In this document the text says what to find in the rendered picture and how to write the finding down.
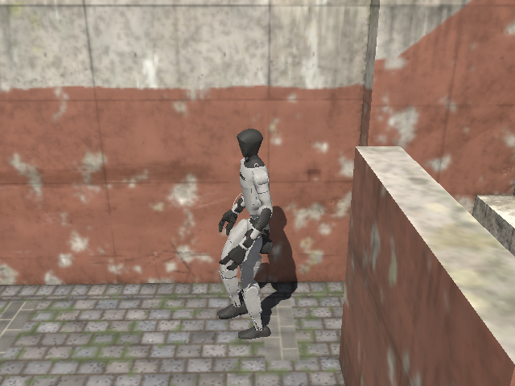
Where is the robot right forearm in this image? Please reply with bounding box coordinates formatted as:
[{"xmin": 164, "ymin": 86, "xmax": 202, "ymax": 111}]
[{"xmin": 232, "ymin": 196, "xmax": 245, "ymax": 215}]

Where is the left robot upper arm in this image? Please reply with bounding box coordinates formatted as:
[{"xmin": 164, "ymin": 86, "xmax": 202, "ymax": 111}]
[{"xmin": 252, "ymin": 169, "xmax": 273, "ymax": 216}]

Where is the right robot hand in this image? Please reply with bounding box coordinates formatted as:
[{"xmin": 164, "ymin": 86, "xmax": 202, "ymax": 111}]
[{"xmin": 218, "ymin": 209, "xmax": 237, "ymax": 236}]

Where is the robot left forearm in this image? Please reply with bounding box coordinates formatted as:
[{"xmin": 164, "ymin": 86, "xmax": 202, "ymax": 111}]
[{"xmin": 239, "ymin": 208, "xmax": 272, "ymax": 251}]

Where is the right robot thigh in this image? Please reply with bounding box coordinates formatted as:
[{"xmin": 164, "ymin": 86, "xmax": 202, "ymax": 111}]
[{"xmin": 220, "ymin": 219, "xmax": 248, "ymax": 278}]

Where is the left robot hand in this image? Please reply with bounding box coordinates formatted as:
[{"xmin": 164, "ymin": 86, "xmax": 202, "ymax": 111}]
[{"xmin": 219, "ymin": 245, "xmax": 246, "ymax": 271}]

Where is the left robot foot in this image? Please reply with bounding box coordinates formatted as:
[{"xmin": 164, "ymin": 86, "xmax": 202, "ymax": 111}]
[{"xmin": 238, "ymin": 326, "xmax": 270, "ymax": 339}]

